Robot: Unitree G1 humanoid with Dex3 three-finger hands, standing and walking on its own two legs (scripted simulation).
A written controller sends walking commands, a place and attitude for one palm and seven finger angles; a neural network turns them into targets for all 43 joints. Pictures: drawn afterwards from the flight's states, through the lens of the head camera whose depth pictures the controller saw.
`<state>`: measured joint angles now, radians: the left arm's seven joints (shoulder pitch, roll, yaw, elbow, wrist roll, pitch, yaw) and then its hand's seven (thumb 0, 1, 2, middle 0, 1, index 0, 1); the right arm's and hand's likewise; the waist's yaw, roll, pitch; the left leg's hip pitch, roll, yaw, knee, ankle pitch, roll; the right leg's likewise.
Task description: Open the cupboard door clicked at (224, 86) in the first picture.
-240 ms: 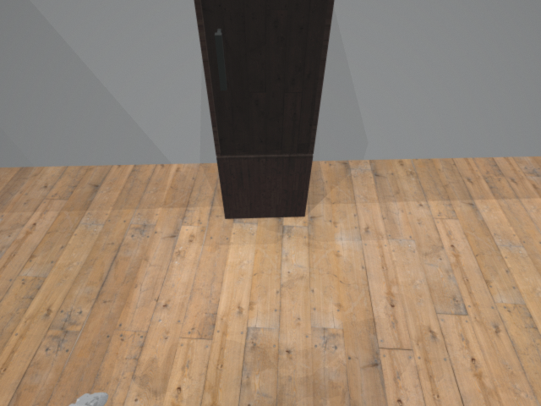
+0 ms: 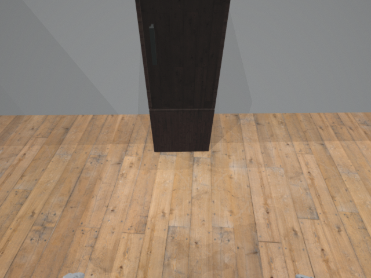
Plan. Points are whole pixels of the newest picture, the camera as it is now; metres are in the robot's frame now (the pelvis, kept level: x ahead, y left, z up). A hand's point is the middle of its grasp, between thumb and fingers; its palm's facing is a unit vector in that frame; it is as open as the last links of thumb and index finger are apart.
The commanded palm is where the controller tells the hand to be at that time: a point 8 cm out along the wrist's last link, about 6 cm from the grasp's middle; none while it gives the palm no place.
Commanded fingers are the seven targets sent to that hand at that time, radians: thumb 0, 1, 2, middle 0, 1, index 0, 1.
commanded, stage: stand and wait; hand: left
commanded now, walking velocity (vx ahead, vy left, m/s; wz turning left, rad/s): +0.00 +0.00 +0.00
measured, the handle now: (153, 44) +1.04 +0.22 +0.04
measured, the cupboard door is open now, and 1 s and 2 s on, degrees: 0 0 0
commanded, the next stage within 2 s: look at it before walking up in 0.58 s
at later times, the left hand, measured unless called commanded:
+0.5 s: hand out of the picture +0.06 +0.24 -0.15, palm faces -0.03 -0.94 -0.34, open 7.3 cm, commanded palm none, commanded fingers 0.00 0.90 0.90 -0.20 -0.30 -0.20 -0.30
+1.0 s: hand out of the picture +0.07 +0.24 -0.15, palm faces -0.04 -0.94 -0.33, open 7.3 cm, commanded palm none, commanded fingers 0.00 0.90 0.90 -0.20 -0.30 -0.20 -0.30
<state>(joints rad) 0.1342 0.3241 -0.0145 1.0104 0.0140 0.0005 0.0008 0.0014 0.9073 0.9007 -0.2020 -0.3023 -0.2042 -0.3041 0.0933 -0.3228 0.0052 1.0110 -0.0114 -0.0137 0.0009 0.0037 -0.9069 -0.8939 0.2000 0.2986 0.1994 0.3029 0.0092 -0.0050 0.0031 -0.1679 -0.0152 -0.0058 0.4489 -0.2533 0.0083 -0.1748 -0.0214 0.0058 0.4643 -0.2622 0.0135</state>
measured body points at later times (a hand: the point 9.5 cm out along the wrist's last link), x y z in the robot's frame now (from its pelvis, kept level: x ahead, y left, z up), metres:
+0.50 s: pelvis -0.01 -0.01 +0.00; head -0.01 -0.01 +0.45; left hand +0.06 +0.29 -0.13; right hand +0.06 -0.30 -0.13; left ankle -0.01 +0.12 -0.74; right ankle -0.01 -0.13 -0.74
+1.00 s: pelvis -0.01 -0.01 +0.01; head +0.00 -0.01 +0.46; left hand +0.07 +0.29 -0.13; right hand +0.07 -0.30 -0.13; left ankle -0.01 +0.12 -0.74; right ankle -0.01 -0.13 -0.74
